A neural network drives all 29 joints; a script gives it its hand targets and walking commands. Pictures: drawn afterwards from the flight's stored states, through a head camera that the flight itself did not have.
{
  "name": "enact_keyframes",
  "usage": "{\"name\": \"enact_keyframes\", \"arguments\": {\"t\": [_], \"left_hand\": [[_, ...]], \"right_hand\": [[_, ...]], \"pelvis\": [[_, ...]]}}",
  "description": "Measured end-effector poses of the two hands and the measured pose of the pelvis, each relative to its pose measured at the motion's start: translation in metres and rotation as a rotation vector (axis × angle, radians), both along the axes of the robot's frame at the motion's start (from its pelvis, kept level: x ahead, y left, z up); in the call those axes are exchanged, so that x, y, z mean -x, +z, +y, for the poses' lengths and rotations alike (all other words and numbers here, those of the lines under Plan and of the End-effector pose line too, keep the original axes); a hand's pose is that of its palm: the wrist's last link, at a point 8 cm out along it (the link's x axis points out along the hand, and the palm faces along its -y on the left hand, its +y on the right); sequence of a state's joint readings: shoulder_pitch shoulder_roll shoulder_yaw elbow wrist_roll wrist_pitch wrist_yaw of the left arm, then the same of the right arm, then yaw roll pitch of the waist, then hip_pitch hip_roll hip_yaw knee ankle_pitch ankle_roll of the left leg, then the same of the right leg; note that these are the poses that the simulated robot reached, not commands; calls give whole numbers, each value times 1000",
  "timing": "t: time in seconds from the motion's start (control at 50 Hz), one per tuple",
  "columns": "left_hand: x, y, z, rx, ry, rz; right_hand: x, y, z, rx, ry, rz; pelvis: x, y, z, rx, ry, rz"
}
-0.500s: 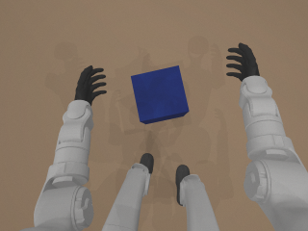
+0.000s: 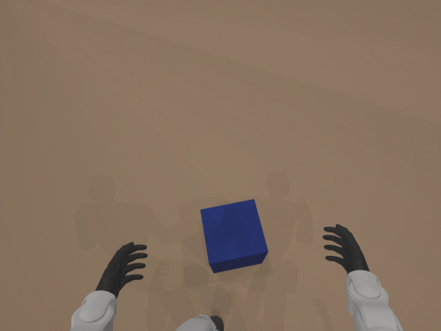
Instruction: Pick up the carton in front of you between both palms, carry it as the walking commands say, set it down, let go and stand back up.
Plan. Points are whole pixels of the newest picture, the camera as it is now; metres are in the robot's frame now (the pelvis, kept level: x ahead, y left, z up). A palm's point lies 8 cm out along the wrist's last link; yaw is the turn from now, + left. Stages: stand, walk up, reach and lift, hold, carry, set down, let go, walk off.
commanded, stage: let go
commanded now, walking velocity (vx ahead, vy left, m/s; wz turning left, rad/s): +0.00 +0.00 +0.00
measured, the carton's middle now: (232, 238) +0.43 +0.04 -0.63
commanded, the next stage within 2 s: stand in 0.70 s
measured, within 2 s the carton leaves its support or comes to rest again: neither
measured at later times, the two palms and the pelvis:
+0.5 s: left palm (127, 301) +0.16 +0.19 -0.05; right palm out of the picture +0.16 -0.27 -0.05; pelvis +0.00 -0.04 +0.01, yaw +1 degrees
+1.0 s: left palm (90, 300) +0.15 +0.27 -0.08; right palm out of the picture +0.14 -0.30 -0.05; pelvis +0.02 -0.01 +0.01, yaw +0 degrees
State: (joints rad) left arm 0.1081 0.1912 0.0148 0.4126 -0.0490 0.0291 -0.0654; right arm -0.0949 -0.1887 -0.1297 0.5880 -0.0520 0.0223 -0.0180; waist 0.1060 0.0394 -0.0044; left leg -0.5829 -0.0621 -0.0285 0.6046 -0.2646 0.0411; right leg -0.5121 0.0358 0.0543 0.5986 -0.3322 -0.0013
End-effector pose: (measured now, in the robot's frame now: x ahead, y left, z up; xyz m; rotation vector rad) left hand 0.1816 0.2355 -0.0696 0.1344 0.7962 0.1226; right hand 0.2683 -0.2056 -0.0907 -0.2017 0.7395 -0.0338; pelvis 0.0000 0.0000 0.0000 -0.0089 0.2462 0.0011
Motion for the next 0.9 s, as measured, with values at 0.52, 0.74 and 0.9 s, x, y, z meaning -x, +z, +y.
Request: {"name": "enact_keyframes", "arguments": {"t": [0.52,0.74,0.9], "left_hand": [[20,18,-40,-25,-61,12],[23,24,-12,-77,-13,27],[26,-1,24,-133,-6,32]], "right_hand": [[110,40,-64,-12,-57,46],[106,36,-46,1,-46,28],[126,32,-80,192,-77,130]], "pelvis": [[0,14,-39,-23,11,-325],[4,10,-24,-19,22,-350],[-6,8,-14,-7,6,-273]]}}
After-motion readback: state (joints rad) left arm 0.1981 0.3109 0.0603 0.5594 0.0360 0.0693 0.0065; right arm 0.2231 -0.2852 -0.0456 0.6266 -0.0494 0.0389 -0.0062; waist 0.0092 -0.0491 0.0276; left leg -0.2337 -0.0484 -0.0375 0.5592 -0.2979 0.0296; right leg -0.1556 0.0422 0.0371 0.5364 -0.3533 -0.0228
